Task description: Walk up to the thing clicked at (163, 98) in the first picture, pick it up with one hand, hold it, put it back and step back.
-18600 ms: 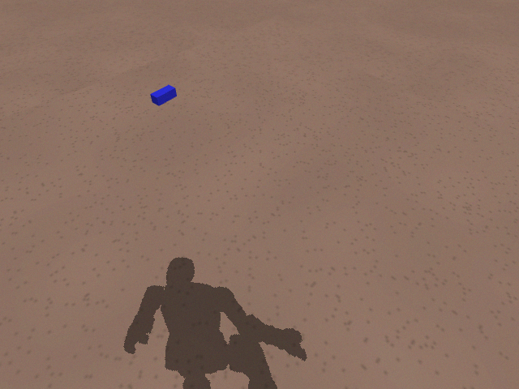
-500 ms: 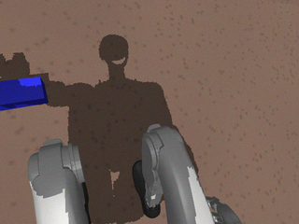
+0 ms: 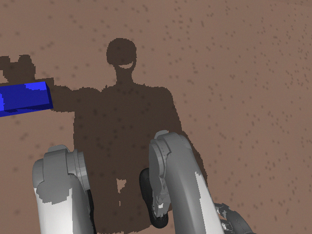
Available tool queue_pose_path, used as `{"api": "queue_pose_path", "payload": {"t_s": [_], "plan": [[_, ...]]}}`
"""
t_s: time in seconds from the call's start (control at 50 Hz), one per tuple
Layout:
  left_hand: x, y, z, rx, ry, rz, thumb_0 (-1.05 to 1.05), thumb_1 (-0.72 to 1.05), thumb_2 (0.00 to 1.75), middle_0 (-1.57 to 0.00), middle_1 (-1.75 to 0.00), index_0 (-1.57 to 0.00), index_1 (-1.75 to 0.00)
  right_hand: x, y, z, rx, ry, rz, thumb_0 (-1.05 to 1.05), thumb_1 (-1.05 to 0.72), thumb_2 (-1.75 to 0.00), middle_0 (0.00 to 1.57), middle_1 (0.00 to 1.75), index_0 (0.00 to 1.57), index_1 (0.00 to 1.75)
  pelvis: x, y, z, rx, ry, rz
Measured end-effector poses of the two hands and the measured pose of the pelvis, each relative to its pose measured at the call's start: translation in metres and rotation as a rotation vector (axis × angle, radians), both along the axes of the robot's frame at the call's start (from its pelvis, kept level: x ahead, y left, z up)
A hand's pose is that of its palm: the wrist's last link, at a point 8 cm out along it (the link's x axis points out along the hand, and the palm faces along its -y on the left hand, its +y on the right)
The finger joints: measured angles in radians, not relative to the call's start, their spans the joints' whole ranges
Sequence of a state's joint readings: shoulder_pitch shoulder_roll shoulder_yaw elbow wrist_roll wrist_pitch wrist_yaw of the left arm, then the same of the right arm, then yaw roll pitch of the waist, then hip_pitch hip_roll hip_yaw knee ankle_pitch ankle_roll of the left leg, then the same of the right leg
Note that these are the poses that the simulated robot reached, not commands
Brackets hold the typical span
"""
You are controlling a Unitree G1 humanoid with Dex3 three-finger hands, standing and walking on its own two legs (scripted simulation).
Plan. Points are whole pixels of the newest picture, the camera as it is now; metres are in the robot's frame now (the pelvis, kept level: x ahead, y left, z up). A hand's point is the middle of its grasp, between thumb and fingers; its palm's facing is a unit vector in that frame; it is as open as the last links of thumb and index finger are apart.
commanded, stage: rise first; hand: left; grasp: from above
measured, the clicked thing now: (19, 99) +0.48 +0.31 -0.29
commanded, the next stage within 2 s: approach in 0.06 s
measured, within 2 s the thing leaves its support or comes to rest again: neither
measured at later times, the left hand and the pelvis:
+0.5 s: hand (9, 86) +0.48 +0.30 -0.17, palm faces -0.40 -0.07 -0.92, open 14.1 cm; pelvis +0.00 +0.00 +0.00, yaw +0 degrees
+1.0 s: hand out of the picture +0.45 +0.35 -0.18, palm faces -0.48 -0.09 -0.87, open 14.3 cm; pelvis +0.00 +0.00 +0.00, yaw +0 degrees
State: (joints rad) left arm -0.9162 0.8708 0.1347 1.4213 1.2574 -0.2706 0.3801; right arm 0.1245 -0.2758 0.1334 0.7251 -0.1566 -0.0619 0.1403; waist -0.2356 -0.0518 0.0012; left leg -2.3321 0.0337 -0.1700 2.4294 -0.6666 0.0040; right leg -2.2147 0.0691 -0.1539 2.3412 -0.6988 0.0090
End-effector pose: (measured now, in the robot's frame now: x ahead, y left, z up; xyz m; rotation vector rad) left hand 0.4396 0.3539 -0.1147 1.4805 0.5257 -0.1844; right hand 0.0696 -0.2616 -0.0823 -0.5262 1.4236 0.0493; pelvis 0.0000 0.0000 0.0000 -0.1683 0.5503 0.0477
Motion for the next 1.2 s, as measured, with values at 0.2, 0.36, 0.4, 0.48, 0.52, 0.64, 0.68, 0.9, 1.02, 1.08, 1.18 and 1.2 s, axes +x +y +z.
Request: {"api": "queue_pose_path", "payload": {"t_s": [0.2,0.36,0.4,0.48,0.52,0.64,0.68,0.9,1.02,1.08,1.18,1.2], "plan": [[0.001,0.001,0.001,0.005,-0.008,-0.002,0.00,-0.55,1.03,-0.09,-1.00,-0.08,-1.02,-0.004,-0.001,0.000,-0.009,0.006,-0.004,0.01,-0.91,-0.90,0.20,0.30,0.20,0.30,-0.001,0.000,-0.001,-0.001,-0.002,0.000],[0.010,-0.015,0.000,0.013,0.001,-0.052,0.00,-0.55,1.03,-0.08,-1.02,-0.08,-1.03,-0.007,0.000,0.002,-0.005,0.011,-0.004,0.01,-0.91,-0.90,0.20,0.30,0.20,0.30,-0.001,0.000,0.000,0.005,0.006,0.004],[0.017,-0.026,0.000,0.007,-0.008,-0.073,0.00,-0.55,1.03,-0.08,-1.03,-0.08,-1.04,-0.009,0.001,0.003,-0.006,0.010,-0.003,0.01,-0.91,-0.90,0.20,0.30,0.20,0.30,-0.001,-0.001,0.000,0.005,0.007,0.003],[0.034,-0.051,0.000,-0.007,-0.040,-0.100,0.00,-0.55,1.02,-0.08,-1.04,-0.08,-1.05,-0.014,0.000,0.006,-0.013,0.000,-0.012,0.01,-0.90,-0.89,0.20,0.30,0.20,0.30,-0.001,-0.001,0.000,0.002,0.010,-0.001],[0.042,-0.062,0.000,-0.008,-0.052,-0.103,0.00,-0.55,1.03,-0.08,-1.04,-0.08,-1.05,-0.018,-0.001,0.008,-0.016,-0.004,-0.021,0.01,-0.90,-0.89,0.20,0.30,0.20,0.30,-0.001,-0.001,0.000,0.001,0.012,-0.003],[0.058,-0.080,0.000,0.005,-0.070,-0.063,0.00,-0.56,1.04,-0.09,-1.03,-0.08,-1.04,-0.037,-0.001,0.009,-0.002,0.005,-0.062,0.01,-0.91,-0.89,0.20,0.30,0.20,0.30,-0.002,-0.002,-0.002,0.004,0.015,-0.015],[0.059,-0.080,-0.001,0.015,-0.064,-0.043,0.00,-0.56,1.04,-0.09,-1.02,-0.08,-1.04,-0.043,0.000,0.008,0.009,0.015,-0.078,0.01,-0.91,-0.89,0.20,0.30,0.20,0.30,-0.001,-0.002,-0.002,0.006,0.016,-0.018],[0.032,-0.024,-0.003,0.034,0.035,0.056,0.00,-0.58,1.04,-0.08,-1.01,-0.07,-1.03,-0.044,0.007,-0.004,0.047,0.060,-0.083,0.01,-0.91,-0.89,0.20,0.30,0.20,0.30,-0.001,-0.001,-0.004,0.011,0.006,-0.011],[0.022,-0.007,-0.006,0.012,0.056,-0.006,0.00,-0.58,1.05,-0.08,-1.03,-0.07,-1.05,-0.023,0.003,-0.001,0.012,0.061,-0.022,0.01,-0.91,-0.90,0.20,0.30,0.20,0.30,0.000,0.000,-0.004,-0.002,0.003,0.001],[0.020,-0.011,-0.010,-0.013,0.042,-0.049,0.00,-0.57,1.05,-0.08,-1.03,-0.07,-1.05,-0.011,0.000,0.004,-0.010,0.053,0.006,0.01,-0.91,-0.90,0.20,0.30,0.20,0.30,0.001,0.002,-0.003,-0.010,0.001,0.003],[0.020,-0.024,-0.019,-0.043,0.010,-0.091,0.00,-0.56,1.05,-0.08,-1.04,-0.08,-1.05,0.005,-0.003,0.012,-0.038,0.010,0.046,0.01,-0.91,-0.90,0.20,0.30,0.20,0.30,0.001,0.003,-0.003,-0.021,-0.008,0.002],[0.020,-0.026,-0.021,-0.045,0.002,-0.094,0.00,-0.55,1.05,-0.09,-1.04,-0.08,-1.05,0.007,-0.003,0.013,-0.042,0.001,0.052,0.01,-0.91,-0.90,0.20,0.30,0.20,0.30,0.001,0.003,-0.003,-0.022,-0.009,0.001]]}}
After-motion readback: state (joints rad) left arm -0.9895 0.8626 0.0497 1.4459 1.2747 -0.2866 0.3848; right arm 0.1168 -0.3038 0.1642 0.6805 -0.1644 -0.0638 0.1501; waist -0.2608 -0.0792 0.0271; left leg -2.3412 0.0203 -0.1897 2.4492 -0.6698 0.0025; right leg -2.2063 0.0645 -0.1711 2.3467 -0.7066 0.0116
